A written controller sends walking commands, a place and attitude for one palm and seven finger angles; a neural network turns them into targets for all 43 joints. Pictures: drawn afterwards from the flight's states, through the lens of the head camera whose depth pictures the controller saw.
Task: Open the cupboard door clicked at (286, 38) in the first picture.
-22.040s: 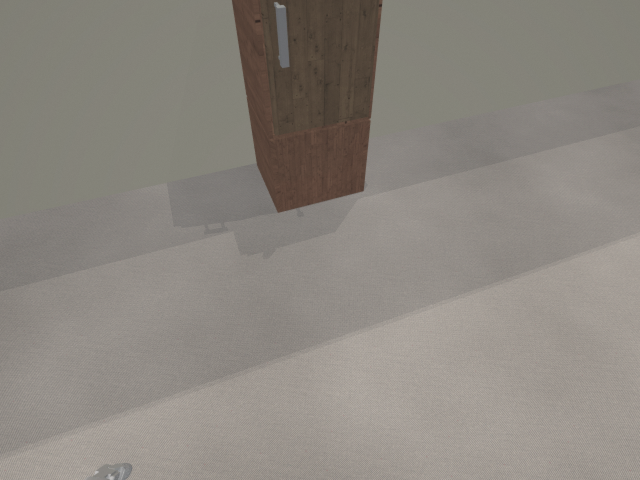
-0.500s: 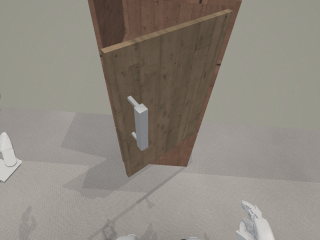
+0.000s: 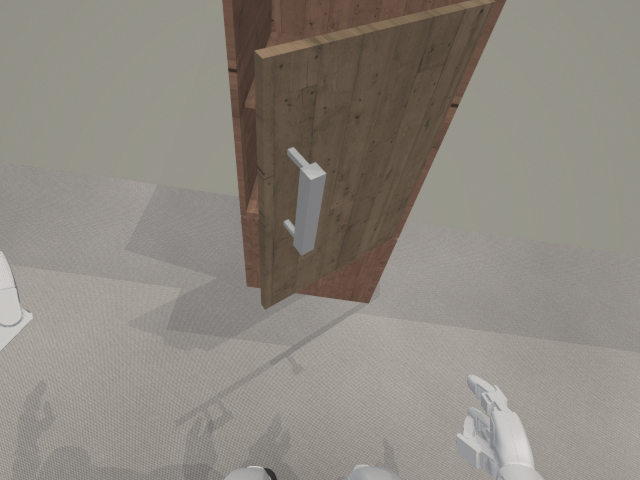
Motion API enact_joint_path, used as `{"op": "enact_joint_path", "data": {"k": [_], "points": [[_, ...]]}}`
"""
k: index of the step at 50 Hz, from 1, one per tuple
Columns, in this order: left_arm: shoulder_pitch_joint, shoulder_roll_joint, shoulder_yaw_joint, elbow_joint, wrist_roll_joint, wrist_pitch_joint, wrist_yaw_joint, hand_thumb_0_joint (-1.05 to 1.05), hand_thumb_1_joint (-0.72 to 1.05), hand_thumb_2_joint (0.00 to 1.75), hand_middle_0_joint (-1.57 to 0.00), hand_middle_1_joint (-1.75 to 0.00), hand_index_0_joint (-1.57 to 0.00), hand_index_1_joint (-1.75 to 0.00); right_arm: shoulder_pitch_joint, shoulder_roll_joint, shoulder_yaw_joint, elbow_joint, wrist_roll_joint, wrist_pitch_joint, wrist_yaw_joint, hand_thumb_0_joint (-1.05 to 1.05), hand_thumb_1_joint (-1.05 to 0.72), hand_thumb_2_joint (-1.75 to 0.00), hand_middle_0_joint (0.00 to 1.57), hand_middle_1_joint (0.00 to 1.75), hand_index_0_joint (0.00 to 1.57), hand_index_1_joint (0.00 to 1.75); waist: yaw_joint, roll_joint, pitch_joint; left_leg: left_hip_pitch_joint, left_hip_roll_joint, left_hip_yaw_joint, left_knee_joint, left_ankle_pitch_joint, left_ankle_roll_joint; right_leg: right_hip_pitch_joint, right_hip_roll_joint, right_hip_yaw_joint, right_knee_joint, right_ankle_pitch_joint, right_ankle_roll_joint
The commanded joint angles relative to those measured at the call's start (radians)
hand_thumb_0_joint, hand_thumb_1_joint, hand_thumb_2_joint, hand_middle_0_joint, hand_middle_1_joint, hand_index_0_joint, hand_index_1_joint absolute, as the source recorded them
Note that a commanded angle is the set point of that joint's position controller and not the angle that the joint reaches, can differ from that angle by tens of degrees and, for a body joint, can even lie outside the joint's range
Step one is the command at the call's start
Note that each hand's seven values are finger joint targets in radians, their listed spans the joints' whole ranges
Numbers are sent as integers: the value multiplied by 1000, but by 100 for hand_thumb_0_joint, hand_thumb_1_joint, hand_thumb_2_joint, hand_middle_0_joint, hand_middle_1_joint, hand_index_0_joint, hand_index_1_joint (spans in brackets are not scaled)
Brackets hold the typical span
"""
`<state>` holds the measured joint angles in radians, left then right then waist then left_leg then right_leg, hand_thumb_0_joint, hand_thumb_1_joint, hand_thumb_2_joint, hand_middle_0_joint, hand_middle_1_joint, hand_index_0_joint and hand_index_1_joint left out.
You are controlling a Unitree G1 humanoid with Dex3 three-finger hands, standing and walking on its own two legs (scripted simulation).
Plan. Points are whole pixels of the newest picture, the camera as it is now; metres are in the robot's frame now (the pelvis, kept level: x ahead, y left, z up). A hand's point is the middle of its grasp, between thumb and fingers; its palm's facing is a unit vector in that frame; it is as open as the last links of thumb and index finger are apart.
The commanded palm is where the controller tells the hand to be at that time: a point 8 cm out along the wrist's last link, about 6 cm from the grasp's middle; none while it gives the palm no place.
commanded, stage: stop stepping back and stand still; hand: left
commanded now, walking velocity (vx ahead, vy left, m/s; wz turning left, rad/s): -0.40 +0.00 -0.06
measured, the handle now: (299, 203) +0.49 +0.07 +0.02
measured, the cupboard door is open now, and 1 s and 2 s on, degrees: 41 41 41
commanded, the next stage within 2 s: let the arm hang, fingers relaxed in 0.82 s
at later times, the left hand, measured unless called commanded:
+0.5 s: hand out of the picture +0.12 +0.25 +0.17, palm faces +0.43 -0.82 -0.37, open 7.4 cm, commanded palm +0.06 +0.28 +0.18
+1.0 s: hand out of the picture +0.10 +0.24 +0.07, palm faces +0.21 -0.85 -0.48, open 7.4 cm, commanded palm none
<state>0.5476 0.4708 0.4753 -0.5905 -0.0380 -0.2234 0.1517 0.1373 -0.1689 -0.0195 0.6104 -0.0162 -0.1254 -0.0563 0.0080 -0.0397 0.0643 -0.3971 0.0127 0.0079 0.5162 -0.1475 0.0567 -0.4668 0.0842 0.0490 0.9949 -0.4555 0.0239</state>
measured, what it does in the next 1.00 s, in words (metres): walks backwards: right foot, then left foot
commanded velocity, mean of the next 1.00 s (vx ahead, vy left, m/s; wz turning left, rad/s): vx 0.09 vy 0.02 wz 0.00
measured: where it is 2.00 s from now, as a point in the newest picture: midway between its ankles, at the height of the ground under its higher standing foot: outside the picture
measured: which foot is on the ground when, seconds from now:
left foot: down 0.00-0.26, up 0.28-0.42, down 0.44-1.00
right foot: up 0.00-0.24, down 0.26-1.00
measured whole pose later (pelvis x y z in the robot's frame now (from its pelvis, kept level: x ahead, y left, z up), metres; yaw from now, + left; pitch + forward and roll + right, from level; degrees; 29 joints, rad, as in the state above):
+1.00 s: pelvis -0.14 +0.00 +0.00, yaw -4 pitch +0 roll +0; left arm 0.34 0.38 0.23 -0.02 0.02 -0.12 0.06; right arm 0.16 -0.28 -0.01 0.77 0.00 -0.11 -0.01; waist 0.02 0.04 -0.03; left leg -0.34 -0.01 0.01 0.54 -0.20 0.02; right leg -0.22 0.01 -0.05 0.55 -0.33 -0.02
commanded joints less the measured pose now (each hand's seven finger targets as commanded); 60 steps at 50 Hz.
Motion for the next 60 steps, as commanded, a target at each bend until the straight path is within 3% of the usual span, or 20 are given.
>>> {"op": "enact_joint_path", "data": {"k": [1,6,9,10,12,13,15,17,20,23,25,30,33,34,37,41,45,46,52,60], "points": [[-33,79,31,-239,-9,-28,17,0,90,90,-20,-30,-20,-30,-21,-161,-52,-99,4,-76,3,0,-90,-90,20,30,20,30,-11,229,-261,292,277,-165,-214,407,75,14,-27,-27,35,-39,6],[-23,115,57,-207,-23,10,28,0,90,90,-20,-30,-20,-30,-39,-153,-23,-122,-1,-69,-11,0,-90,-90,20,30,20,30,-13,274,-228,183,217,-161,-420,-299,28,198,-5,-115,-207,-89,-17],[51,136,83,-218,-39,15,25,0,90,90,-20,-30,-20,-30,-45,-145,-11,-153,-6,-49,-10,0,-90,-90,20,30,20,30,0,329,-234,125,112,-68,-420,-382,-73,390,33,-200,-577,-64,-55],[76,156,94,-223,-39,15,20,0,90,90,-20,-30,-20,-30,-42,-141,-7,-155,-5,-37,-9,0,-90,-90,20,30,20,30,-6,267,-222,124,54,2,-308,-310,-98,404,-3,-167,-731,12,-73],[87,232,152,-242,-43,-6,17,0,90,90,-20,-30,-20,-30,-43,-130,4,-138,-14,-3,-4,0,-90,-90,20,30,20,30,-5,-64,-199,225,-17,29,221,-120,-88,72,-326,160,-900,69,-169],[25,259,188,-266,-41,-18,30,0,90,90,-20,-30,-20,-30,-60,-137,17,-131,-30,-6,-2,0,-90,-90,20,30,20,30,1,-31,-209,121,5,-5,332,-140,-82,80,-421,204,-853,241,-224],[-10,148,99,-127,-43,0,17,0,90,90,-20,-30,-20,-30,13,-152,-13,-115,20,-25,-11,0,-90,-90,20,30,20,30,-21,-182,-157,-79,3,-44,430,-121,-83,236,-350,154,-751,306,-192],[-74,141,81,-76,-20,-1,20,0,90,90,-20,-30,-20,-30,-24,-154,-3,-106,22,-31,-22,0,-90,-90,20,30,20,30,-26,-75,-64,-23,42,-14,253,-138,-58,201,-340,88,-692,429,-159],[-144,122,42,-7,-3,-6,23,0,90,90,-20,-30,-20,-30,-8,-167,-5,-89,17,-46,-45,0,-90,-90,20,30,20,30,-29,36,-49,185,14,37,0,-99,-22,127,-254,31,-616,225,-100],[-132,133,49,-28,-2,-26,21,0,90,90,-20,-30,-20,-30,3,-190,-15,-109,24,-61,-54,0,-90,-90,20,30,20,30,-22,163,-76,240,127,-152,-89,-13,40,111,-124,-32,-465,246,-33],[-135,138,54,-104,-2,-43,17,0,90,90,-20,-30,-20,-30,12,-178,-4,-99,4,-74,-47,0,-90,-90,20,30,20,30,-30,251,-104,186,226,-372,-259,-102,78,129,-67,-86,-290,17,-15],[23,138,95,-118,6,-42,22,0,90,90,-20,-30,-20,-30,-8,-167,-5,-118,2,-85,-28,0,-90,-90,20,30,20,30,-6,222,-105,-43,132,-128,-251,-328,14,390,-94,-93,-545,84,-44],[65,167,132,-73,-9,-41,16,0,90,90,-20,-30,-20,-30,12,-158,-27,-117,7,-54,-16,0,-90,-90,20,30,20,30,-11,-117,-83,-17,-8,-14,205,-191,-63,189,-333,284,-839,-134,-162],[40,138,114,-58,-16,-39,16,0,90,90,-20,-30,-20,-30,17,-152,-25,-103,12,-50,-15,0,-90,-90,20,30,20,30,-16,-124,-44,-44,-3,-21,336,-178,-67,160,-377,310,-839,10,-194],[-46,119,87,3,2,-55,17,0,90,90,-20,-30,-20,-30,26,-138,-5,-85,15,-61,-20,0,-90,-90,20,30,20,30,-26,-41,-75,-15,33,-18,171,-184,-52,283,-320,126,-669,469,-161],[-114,96,29,-7,2,-50,10,0,90,90,-20,-30,-20,-30,3,-171,-16,-90,16,-84,-37,0,-90,-90,20,30,20,30,-5,63,-120,259,80,-54,-90,172,-19,232,-154,14,-601,400,-26],[-115,107,29,-61,10,-43,2,0,90,90,-20,-30,-20,-30,-5,-163,-4,-107,12,-83,-33,0,-90,-90,20,30,20,30,-7,105,-149,238,87,-84,-103,264,-18,283,-116,-25,-577,420,-17],[-136,-80,-350,741,91,126,-128,0,90,90,-20,-30,-20,-30,-59,-347,-70,146,12,-76,52,0,-90,-90,20,30,20,30,-38,118,-85,115,105,-123,22,420,3,192,-175,-54,-433,537,-39],[-273,-37,-375,1044,77,204,-158,0,90,90,-20,-30,-20,-30,-36,-280,-31,155,-4,67,53,0,-90,-90,20,30,20,30,-1,-147,-135,76,85,-156,-25,91,8,236,-191,16,-560,246,-79],[-305,-59,-434,1486,59,224,-147,0,90,90,-20,-30,-20,-30,-22,-225,-1,304,-11,125,45,0,-90,-90,20,30,20,30,-5,171,-41,95,66,-173,-210,-209,-18,243,-170,17,-649,60,-82]]}}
